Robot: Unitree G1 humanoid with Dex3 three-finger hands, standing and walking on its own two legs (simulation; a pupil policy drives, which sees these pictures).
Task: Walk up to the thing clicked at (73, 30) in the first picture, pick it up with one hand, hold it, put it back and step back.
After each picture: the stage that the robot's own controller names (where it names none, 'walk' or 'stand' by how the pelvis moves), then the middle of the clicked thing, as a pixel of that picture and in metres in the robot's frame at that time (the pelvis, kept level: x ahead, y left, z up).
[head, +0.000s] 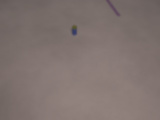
stand; (74, 30) +1.64 +0.11 -0.72
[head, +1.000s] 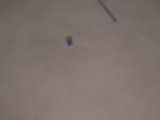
walk; (69, 40) +1.50 +0.25 -0.71
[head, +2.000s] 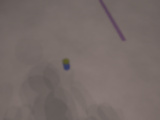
walk; (66, 64) +1.01 +0.23 -0.71
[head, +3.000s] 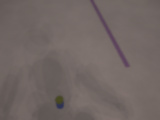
walk; (59, 102) +0.59 +0.19 -0.70
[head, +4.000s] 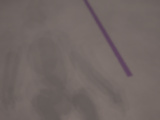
stand; out of the picture +0.36 +0.18 -0.69
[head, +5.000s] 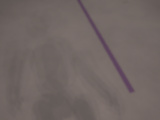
stand; out of the picture +0.31 +0.18 -0.72
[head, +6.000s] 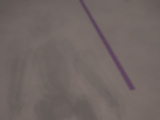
stand; out of the picture +0.34 +0.18 -0.73
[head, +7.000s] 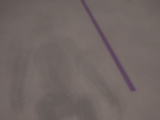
stand; out of the picture +0.32 +0.18 -0.73
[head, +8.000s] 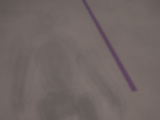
stand; out of the picture +0.32 +0.18 -0.73
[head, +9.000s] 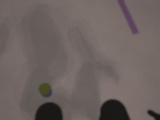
go down; (45, 90) +0.38 +0.18 -0.48
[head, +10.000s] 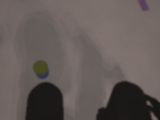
go down; (41, 70) +0.42 +0.18 -0.33
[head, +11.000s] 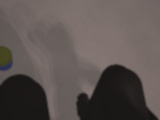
close in; (2, 59) +0.41 +0.21 -0.24
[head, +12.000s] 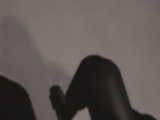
close; out of the picture +0.41 +0.23 -0.23
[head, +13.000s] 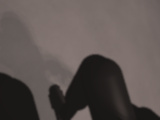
lift; out of the picture +0.41 +0.23 -0.23
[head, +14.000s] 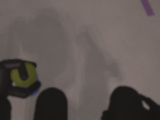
lift; (27, 81) +0.32 +0.20 -0.06
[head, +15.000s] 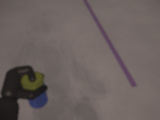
hold; (35, 90) +0.32 +0.17 +0.03
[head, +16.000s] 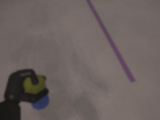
hold; (37, 92) +0.32 +0.17 -0.01
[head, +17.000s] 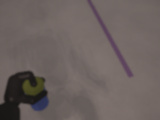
crouch; (36, 94) +0.32 +0.17 -0.03
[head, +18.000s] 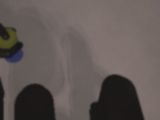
lower; (9, 46) +0.46 +0.20 -0.10
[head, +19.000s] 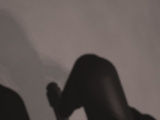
lower; out of the picture +0.44 +0.27 -0.23
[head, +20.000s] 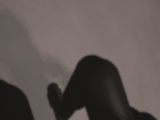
lower; out of the picture +0.44 +0.26 -0.23
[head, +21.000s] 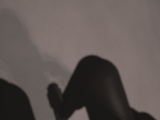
lower; out of the picture +0.43 +0.25 -0.24
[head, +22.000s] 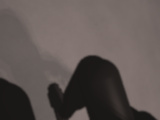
lower; out of the picture +0.43 +0.25 -0.23
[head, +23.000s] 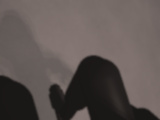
open; out of the picture +0.42 +0.23 -0.24
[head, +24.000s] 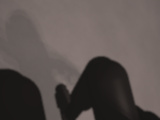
stand; out of the picture +0.42 +0.23 -0.23
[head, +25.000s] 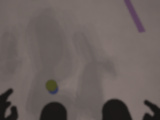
walk; (52, 87) +0.41 +0.16 -0.48
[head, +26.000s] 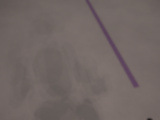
stand; out of the picture +0.35 +0.16 -0.66
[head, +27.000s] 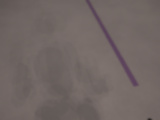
stand; out of the picture +0.36 +0.16 -0.67
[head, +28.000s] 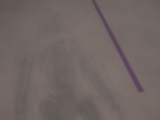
stand; out of the picture +0.37 +0.15 -0.72
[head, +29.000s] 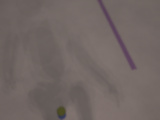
walk; (61, 113) +0.41 +0.12 -0.71
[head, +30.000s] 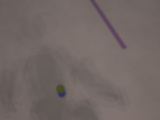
walk; (61, 91) +0.61 +0.21 -0.69
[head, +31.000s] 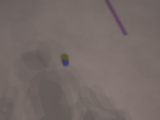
walk; (65, 60) +0.95 +0.18 -0.70
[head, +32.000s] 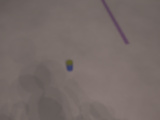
stand; (69, 65) +1.02 +0.15 -0.72
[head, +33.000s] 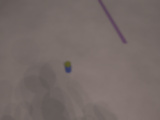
stand; (68, 67) +1.01 +0.16 -0.73
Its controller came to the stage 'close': yes
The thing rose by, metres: 0.72
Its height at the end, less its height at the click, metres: +0.00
